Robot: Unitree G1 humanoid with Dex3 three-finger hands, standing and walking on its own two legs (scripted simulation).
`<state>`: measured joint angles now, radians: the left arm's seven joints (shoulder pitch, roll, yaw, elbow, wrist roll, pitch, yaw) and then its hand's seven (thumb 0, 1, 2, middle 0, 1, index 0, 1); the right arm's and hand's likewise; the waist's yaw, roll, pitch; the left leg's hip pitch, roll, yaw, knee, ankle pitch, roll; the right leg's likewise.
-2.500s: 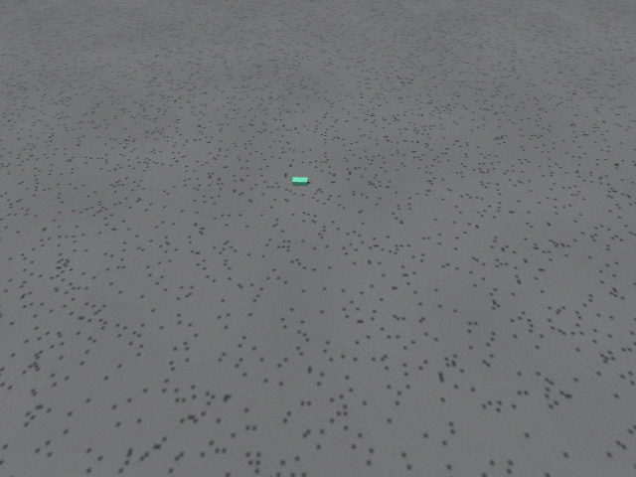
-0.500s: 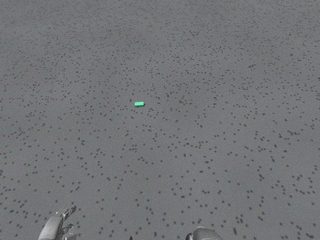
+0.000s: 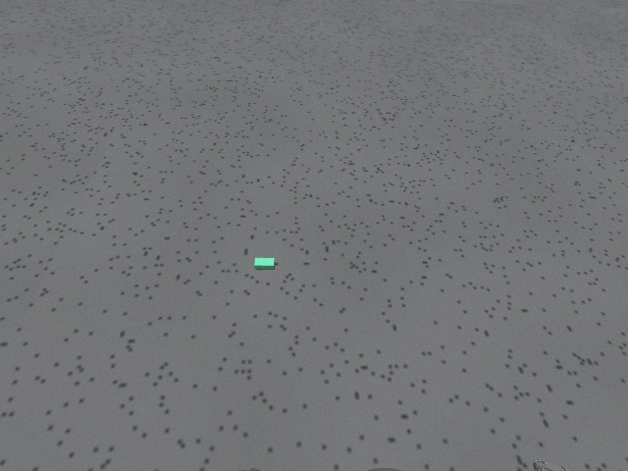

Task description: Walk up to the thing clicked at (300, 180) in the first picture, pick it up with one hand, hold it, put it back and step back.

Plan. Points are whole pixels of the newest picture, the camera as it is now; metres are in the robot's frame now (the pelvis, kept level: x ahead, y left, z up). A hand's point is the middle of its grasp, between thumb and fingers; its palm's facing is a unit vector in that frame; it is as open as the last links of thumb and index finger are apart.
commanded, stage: walk up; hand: left
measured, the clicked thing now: (264, 263) +0.93 +0.17 -0.75
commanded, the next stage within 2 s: none
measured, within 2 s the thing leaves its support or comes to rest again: neither
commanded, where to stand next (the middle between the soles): +0.58 -0.08 m, yaw +2 degrees
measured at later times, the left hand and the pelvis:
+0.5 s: hand (199, 370) +0.28 +0.19 -0.10, palm faces +0.00 -0.91 -0.42, open 7.4 cm; pelvis +0.20 -0.09 +0.01, yaw +0 degrees
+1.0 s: hand (207, 313) +0.40 +0.20 -0.15, palm faces +0.02 -0.95 -0.31, open 7.4 cm; pelvis +0.37 -0.06 +0.00, yaw +4 degrees
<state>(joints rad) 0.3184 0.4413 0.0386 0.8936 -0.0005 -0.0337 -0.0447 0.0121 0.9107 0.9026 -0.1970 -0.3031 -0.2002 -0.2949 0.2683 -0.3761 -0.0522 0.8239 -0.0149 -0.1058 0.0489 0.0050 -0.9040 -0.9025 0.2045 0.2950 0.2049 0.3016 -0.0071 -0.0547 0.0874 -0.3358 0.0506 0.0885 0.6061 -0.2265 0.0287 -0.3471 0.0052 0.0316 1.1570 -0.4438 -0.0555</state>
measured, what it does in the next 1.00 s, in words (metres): walks ahead: right foot, then left foot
